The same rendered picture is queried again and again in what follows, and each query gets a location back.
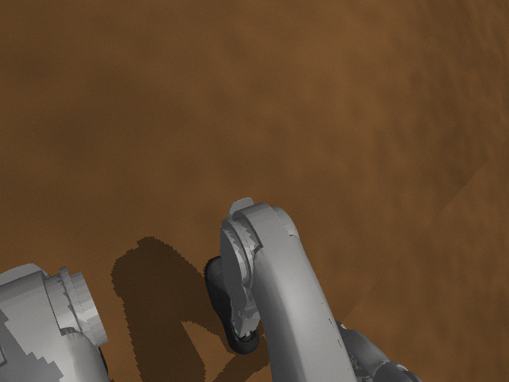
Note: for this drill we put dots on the right robot foot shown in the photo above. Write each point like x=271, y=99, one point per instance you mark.
x=221, y=304

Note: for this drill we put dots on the right robot arm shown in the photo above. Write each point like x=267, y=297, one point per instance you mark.
x=395, y=372

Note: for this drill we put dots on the right robot hand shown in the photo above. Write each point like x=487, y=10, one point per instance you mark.
x=362, y=353

